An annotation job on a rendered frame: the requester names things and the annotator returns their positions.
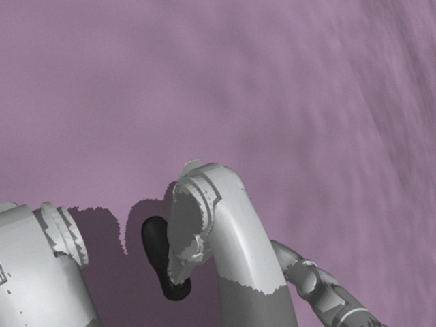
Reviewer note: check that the right robot hand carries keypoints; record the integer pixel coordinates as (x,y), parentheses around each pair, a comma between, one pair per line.
(286,256)

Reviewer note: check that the right robot foot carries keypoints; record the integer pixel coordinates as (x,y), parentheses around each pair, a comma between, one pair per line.
(156,246)

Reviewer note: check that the right robot arm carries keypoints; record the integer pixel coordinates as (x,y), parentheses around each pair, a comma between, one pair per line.
(333,305)

